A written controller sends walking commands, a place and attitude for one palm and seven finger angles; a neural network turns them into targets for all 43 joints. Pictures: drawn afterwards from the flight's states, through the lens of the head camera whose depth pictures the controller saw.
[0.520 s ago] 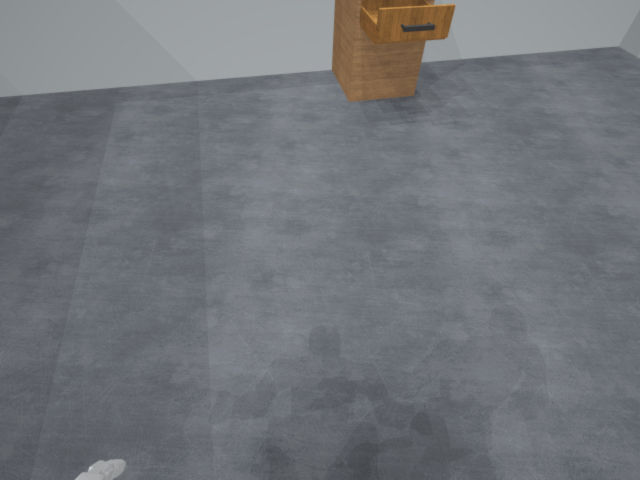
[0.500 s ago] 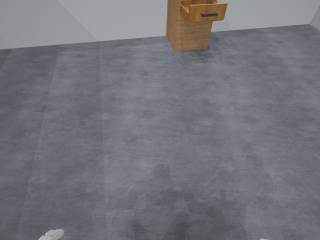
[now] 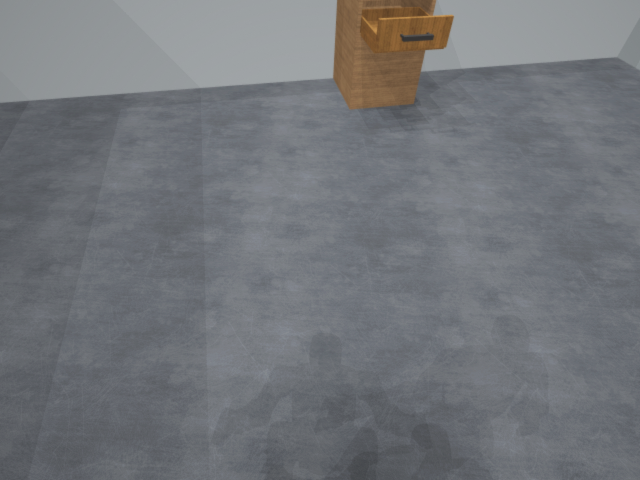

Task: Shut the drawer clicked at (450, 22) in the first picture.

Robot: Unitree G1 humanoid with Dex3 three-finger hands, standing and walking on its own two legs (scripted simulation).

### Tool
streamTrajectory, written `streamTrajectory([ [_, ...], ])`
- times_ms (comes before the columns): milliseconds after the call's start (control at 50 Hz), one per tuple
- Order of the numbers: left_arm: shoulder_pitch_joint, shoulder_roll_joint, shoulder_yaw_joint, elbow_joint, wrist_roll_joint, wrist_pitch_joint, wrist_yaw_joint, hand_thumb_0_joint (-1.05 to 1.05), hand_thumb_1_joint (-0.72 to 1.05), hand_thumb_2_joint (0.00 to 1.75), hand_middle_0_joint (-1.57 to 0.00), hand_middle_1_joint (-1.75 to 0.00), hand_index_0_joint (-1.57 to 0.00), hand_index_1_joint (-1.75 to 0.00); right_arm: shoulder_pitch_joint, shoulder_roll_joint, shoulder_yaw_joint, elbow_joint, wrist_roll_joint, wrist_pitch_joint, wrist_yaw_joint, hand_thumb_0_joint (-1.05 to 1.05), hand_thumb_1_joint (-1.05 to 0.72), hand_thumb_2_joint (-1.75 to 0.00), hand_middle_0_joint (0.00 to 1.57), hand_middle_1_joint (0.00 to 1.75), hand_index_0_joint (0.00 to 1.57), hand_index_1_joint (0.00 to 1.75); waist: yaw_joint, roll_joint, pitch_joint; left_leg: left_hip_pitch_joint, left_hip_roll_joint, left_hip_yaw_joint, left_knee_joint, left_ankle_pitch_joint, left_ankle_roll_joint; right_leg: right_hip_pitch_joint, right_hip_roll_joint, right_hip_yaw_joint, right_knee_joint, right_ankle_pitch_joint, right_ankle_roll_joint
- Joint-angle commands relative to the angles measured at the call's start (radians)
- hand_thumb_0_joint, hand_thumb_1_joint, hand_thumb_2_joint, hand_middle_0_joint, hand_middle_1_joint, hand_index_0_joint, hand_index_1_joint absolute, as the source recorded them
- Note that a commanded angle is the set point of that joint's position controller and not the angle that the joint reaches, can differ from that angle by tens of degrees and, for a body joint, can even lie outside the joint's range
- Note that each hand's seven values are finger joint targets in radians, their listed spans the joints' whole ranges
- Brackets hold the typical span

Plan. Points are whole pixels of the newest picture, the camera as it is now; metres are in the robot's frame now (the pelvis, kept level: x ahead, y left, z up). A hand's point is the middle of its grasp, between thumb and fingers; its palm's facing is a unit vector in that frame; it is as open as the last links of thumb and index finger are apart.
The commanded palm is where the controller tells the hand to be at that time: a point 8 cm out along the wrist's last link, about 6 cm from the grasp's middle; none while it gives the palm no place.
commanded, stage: stand and wait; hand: left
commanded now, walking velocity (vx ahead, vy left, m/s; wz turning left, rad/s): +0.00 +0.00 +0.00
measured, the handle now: (416, 36) +2.12 -0.35 -0.24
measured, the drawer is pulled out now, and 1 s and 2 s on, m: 0.27 0.27 0.27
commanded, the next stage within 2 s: look at it before walking up in 0.34 s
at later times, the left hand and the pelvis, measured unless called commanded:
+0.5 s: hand out of the picture +0.06 +0.24 -0.15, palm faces -0.03 -0.94 -0.33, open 7.4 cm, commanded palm none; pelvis -0.01 -0.01 +0.00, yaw +0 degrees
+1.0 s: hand out of the picture +0.05 +0.24 -0.16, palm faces -0.02 -0.94 -0.33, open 7.4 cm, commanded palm none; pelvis -0.01 -0.01 +0.00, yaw +0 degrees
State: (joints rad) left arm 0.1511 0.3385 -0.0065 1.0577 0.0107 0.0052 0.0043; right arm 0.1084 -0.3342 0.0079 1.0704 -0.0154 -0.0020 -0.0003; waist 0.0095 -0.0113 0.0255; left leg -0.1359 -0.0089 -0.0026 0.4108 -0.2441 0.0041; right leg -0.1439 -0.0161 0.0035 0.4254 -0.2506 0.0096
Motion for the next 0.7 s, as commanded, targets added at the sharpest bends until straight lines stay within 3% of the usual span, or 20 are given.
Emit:
streamTrajectory([
  [0, -0.053, 0.206, 0.04, -0.065, -0.003, -0.028, 0.009, 0.0, 0.9, 0.9, -0.2, -0.3, -0.2, -0.3, -0.063, -0.205, -0.043, -0.059, 0.006, -0.03, -0.016, 0.0, -0.9, -0.9, 0.2, 0.3, 0.2, 0.3, -0.006, 0.012, -0.055, -0.002, 0.115, -0.088, -0.069, 0.173, 0.032, 0.012, -0.109, 0.094, -0.078, 0.182, -0.042],
  [80, -0.054, 0.208, 0.04, -0.052, -0.002, -0.028, 0.007, 0.0, 0.9, 0.9, -0.2, -0.3, -0.2, -0.3, -0.048, -0.207, -0.041, -0.043, 0.007, -0.029, -0.014, 0.0, -0.9, -0.9, 0.2, 0.3, 0.2, 0.3, -0.007, 0.002, -0.045, -0.017, 0.115, -0.091, -0.082, 0.13, 0.029, 0.005, -0.108, 0.103, -0.095, 0.127, -0.043],
  [240, -0.048, 0.206, 0.038, -0.039, -0.002, -0.03, 0.007, 0.0, 0.9, 0.9, -0.2, -0.3, -0.2, -0.3, -0.034, -0.206, -0.039, -0.022, 0.008, -0.032, -0.013, 0.0, -0.9, -0.9, 0.2, 0.3, 0.2, 0.3, -0.006, -0.005, -0.062, -0.009, 0.121, -0.094, -0.086, 0.144, 0.028, 0.012, -0.11, 0.102, -0.098, 0.136, -0.042],
  [380, -0.051, 0.204, 0.037, -0.034, 0.0, -0.029, 0.006, 0.0, 0.9, 0.9, -0.2, -0.3, -0.2, -0.3, -0.035, -0.203, -0.038, -0.018, 0.008, -0.03, -0.012, 0.0, -0.9, -0.9, 0.2, 0.3, 0.2, 0.3, -0.005, 0.001, -0.027, -0.023, 0.118, -0.098, -0.096, 0.114, 0.025, -0.016, -0.107, 0.107, -0.113, 0.087, -0.041],
  [460, -0.048, 0.203, 0.037, -0.036, 0.0, -0.031, 0.007, 0.0, 0.9, 0.9, -0.2, -0.3, -0.2, -0.3, -0.031, -0.203, -0.039, -0.016, 0.008, -0.032, -0.012, 0.0, -0.9, -0.9, 0.2, 0.3, 0.2, 0.3, -0.005, 0.001, -0.049, -0.01, 0.122, -0.099, -0.094, 0.139, 0.026, -0.006, -0.106, 0.106, -0.108, 0.115, -0.042],
  [680, -0.051, 0.202, 0.037, -0.036, 0.001, -0.03, 0.005, 0.0, 0.9, 0.9, -0.2, -0.3, -0.2, -0.3, -0.035, -0.202, -0.038, -0.017, 0.008, -0.031, -0.011, 0.0, -0.9, -0.9, 0.2, 0.3, 0.2, 0.3, -0.007, 0.009, -0.032, -0.013, 0.121, -0.099, -0.102, 0.124, 0.024, -0.02, -0.105, 0.109, -0.117, 0.097, -0.041],
])
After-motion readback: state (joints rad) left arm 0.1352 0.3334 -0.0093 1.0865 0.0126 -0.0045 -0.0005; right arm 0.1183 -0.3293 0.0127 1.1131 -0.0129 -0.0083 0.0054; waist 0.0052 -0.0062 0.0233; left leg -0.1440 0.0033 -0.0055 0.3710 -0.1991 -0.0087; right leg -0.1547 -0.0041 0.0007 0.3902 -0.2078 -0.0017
